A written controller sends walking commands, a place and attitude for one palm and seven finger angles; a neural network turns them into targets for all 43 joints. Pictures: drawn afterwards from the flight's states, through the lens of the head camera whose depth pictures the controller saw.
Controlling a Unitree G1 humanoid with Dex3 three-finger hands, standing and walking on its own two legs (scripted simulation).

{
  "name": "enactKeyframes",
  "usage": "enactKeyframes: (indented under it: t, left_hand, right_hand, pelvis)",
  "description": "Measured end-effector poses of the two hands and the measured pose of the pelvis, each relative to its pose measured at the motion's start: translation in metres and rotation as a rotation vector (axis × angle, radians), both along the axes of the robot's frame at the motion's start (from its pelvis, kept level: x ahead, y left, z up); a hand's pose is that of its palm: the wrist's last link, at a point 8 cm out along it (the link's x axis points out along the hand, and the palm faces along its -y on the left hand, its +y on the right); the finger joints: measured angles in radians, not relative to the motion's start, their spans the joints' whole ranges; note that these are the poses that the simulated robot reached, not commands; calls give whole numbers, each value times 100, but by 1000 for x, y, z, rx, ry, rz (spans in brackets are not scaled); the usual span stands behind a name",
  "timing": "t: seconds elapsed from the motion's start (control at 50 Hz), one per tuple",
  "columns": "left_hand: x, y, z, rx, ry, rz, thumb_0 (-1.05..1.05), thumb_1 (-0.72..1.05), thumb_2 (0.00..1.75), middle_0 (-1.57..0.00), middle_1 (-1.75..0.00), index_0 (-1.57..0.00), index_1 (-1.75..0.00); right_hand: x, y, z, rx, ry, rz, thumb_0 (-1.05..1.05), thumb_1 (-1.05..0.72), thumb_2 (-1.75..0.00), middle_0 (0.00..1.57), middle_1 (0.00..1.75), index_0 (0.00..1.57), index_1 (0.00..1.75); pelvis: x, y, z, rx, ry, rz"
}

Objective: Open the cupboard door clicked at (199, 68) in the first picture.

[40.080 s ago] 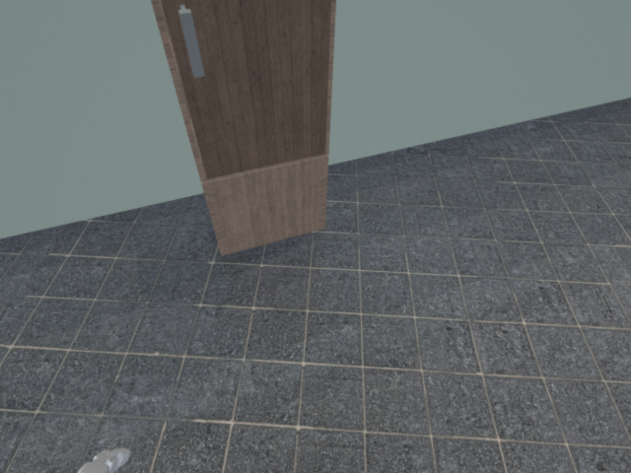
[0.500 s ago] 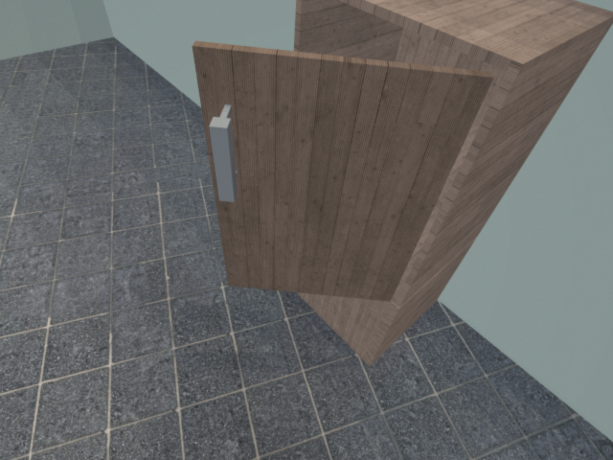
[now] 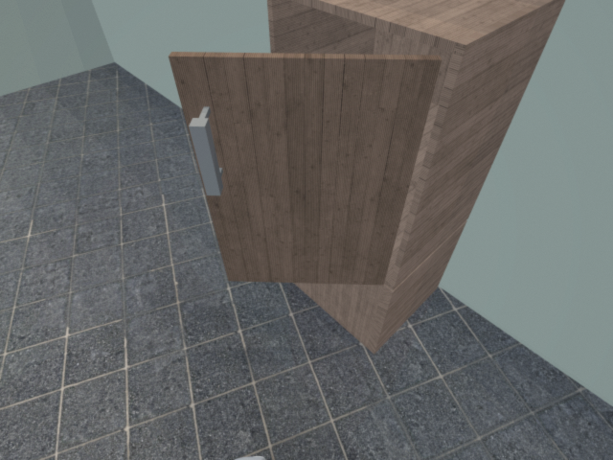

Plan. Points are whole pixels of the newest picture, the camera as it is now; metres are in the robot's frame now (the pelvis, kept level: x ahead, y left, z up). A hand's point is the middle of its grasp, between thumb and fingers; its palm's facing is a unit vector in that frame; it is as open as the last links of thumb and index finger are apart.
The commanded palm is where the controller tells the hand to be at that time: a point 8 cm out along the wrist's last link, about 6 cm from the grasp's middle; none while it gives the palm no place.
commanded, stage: come to a stop and stand still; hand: left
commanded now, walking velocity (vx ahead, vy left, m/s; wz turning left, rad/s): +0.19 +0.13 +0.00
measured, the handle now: (210, 151) +0.58 +0.21 +0.09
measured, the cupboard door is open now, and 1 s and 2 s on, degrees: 44 44 44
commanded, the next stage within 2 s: look again from close up in 0.56 s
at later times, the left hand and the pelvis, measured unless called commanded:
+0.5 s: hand out of the picture +0.00 +0.19 -0.18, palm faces +0.05 -0.99 -0.16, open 7.3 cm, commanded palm none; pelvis +0.00 +0.03 +0.00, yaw +0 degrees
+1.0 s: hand out of the picture -0.01 +0.21 -0.17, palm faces +0.03 -0.98 -0.21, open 7.4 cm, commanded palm none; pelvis +0.01 +0.04 +0.00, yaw +1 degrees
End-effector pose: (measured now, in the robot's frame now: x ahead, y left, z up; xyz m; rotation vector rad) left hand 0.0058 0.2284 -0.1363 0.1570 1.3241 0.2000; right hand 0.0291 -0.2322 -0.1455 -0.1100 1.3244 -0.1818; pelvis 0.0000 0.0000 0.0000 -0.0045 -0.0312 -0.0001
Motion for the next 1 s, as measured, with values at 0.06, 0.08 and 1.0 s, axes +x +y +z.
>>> enactKeyframes:
  t: [0.06, 0.08, 1.0]
  left_hand:
    - [-15, -9, 1, -32, 22, 4, 0, 90, 89, -20, -30, -20, -30]
    - [-18, -11, 0, -43, 26, 6, 0, 90, 89, -20, -30, -20, -30]
    - [-23, 25, -4, -22, 80, -6, 0, 90, 89, -20, -30, -20, -30]
  right_hand:
    - [-19, -1, 5, 2, 23, -8, 0, -92, -90, 20, 30, 20, 30]
    - [-25, -1, 7, 0, 33, -10, 0, -91, -90, 20, 30, 20, 30]
    - [-20, 52, -6, 24, 11, 63, 1, -93, -90, 20, 30, 20, 30]
  pelvis:
    - [-2, 0, 5, 0, 5, 1]
    - [-3, 1, 5, -1, 6, 4]
    - [6, 37, -1, 12, 3, 12]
